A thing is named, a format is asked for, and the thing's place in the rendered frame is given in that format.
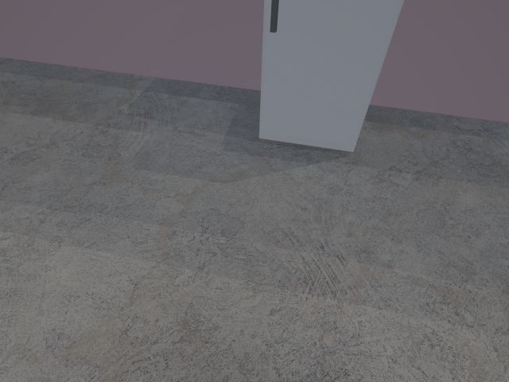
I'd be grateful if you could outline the fridge door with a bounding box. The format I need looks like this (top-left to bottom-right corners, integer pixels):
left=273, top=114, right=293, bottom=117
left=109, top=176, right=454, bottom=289
left=262, top=0, right=401, bottom=145

